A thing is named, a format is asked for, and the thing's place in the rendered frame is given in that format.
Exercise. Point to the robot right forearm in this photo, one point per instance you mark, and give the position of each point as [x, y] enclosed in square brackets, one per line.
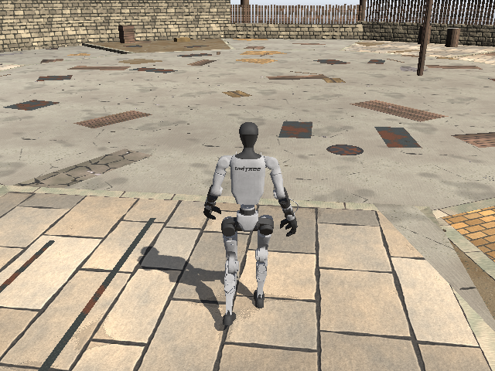
[286, 207]

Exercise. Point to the left robot upper arm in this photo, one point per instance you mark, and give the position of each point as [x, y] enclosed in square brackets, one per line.
[218, 177]

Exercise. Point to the robot left forearm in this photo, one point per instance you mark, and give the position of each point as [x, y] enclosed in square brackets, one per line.
[210, 201]

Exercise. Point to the right robot upper arm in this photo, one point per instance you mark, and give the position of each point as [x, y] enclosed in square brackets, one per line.
[276, 177]

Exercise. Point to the robot left hand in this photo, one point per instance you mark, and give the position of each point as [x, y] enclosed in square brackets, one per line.
[207, 212]

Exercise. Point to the humanoid robot torso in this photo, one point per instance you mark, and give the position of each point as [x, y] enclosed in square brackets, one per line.
[247, 186]

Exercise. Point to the robot left shin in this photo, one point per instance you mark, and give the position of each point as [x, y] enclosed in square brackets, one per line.
[230, 281]

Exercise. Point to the robot right hand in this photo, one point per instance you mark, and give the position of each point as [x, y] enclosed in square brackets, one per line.
[291, 224]

